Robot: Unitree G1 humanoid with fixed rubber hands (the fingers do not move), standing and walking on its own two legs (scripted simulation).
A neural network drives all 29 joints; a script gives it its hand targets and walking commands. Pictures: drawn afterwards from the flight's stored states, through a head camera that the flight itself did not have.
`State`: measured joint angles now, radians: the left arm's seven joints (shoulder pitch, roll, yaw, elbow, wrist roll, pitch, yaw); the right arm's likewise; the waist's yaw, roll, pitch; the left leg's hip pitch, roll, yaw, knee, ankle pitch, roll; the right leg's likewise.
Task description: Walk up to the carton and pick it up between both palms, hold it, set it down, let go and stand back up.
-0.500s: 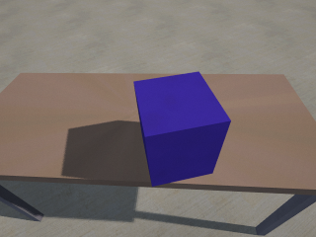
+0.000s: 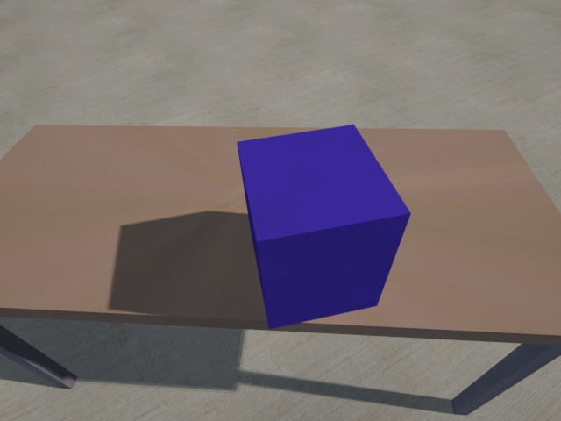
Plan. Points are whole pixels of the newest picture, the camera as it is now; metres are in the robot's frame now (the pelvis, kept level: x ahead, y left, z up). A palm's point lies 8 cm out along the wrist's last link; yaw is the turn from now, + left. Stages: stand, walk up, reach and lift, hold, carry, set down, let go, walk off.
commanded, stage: stand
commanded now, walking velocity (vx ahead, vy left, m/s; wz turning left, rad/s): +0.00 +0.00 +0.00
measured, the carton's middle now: (310, 228) +0.42 -0.03 +0.02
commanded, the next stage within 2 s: none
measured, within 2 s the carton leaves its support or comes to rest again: neither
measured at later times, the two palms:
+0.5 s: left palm out of the picture +0.07 +0.29 -0.12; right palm out of the picture +0.08 -0.29 -0.12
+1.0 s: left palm out of the picture +0.09 +0.29 -0.12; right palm out of the picture +0.09 -0.29 -0.12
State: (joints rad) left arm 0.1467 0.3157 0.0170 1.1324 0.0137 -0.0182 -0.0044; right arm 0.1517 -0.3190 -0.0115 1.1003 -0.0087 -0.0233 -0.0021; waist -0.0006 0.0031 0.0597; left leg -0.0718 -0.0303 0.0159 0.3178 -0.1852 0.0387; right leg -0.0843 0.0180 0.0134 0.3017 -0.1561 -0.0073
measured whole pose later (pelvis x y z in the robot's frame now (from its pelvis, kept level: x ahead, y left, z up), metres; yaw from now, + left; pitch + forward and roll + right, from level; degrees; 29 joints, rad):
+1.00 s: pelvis +0.02 +0.00 +0.00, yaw +0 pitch -3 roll +0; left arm 0.12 0.32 0.01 1.12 0.01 -0.02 0.01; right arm 0.12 -0.32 -0.01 1.12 -0.01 -0.02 -0.01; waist 0.00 0.01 0.07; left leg -0.04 -0.03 0.02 0.30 -0.21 0.04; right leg -0.06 0.02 0.03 0.30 -0.18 -0.01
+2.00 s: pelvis +0.03 -0.01 +0.00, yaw -1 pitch -3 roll +0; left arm 0.13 0.32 0.00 1.11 0.00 -0.02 0.01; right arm 0.11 -0.32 -0.02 1.13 -0.01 -0.02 -0.01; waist 0.00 0.01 0.07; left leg -0.03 -0.01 0.02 0.29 -0.21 0.02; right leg -0.06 0.03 0.04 0.29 -0.19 -0.02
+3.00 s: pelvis +0.03 -0.02 +0.00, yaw -2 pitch -3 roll +0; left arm 0.12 0.32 0.00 1.11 0.00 -0.02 0.01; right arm 0.11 -0.32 -0.02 1.13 -0.01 -0.01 -0.01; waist 0.00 0.01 0.07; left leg -0.02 0.00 0.02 0.28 -0.21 0.00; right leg -0.06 0.05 0.04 0.29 -0.18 -0.03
